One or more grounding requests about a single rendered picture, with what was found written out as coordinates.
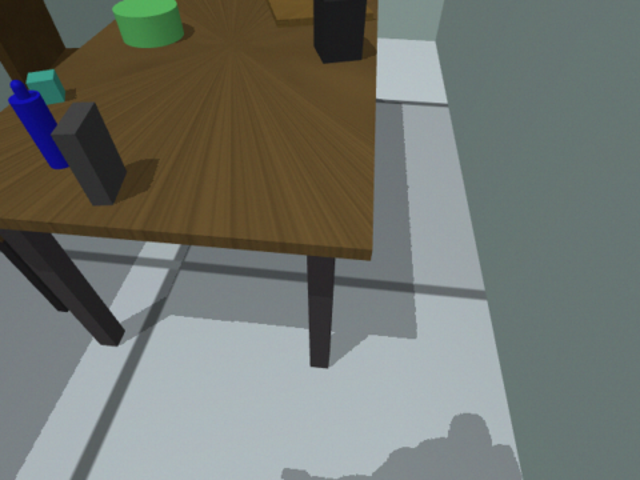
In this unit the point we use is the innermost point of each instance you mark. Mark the table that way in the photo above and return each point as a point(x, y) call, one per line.
point(236, 136)

